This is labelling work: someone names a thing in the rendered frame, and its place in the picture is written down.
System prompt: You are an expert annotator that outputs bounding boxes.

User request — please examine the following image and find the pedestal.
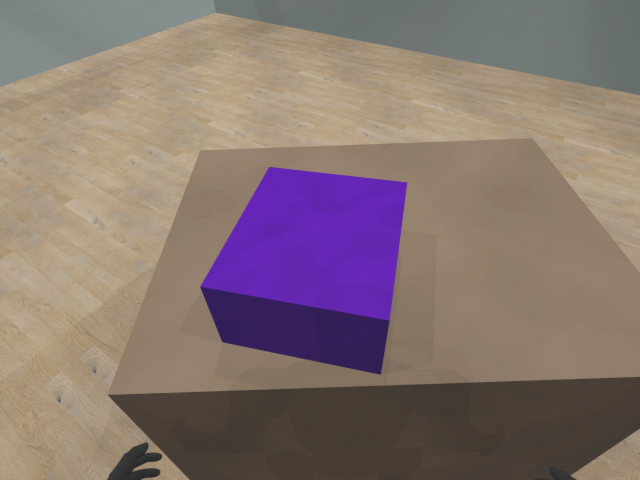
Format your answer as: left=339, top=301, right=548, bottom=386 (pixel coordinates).
left=108, top=138, right=640, bottom=480

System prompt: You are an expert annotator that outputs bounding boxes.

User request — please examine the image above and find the carton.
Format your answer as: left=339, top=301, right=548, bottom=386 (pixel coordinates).
left=200, top=167, right=407, bottom=375

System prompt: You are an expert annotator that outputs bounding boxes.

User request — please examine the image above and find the left robot hand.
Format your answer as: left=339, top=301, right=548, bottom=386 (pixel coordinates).
left=107, top=442, right=162, bottom=480

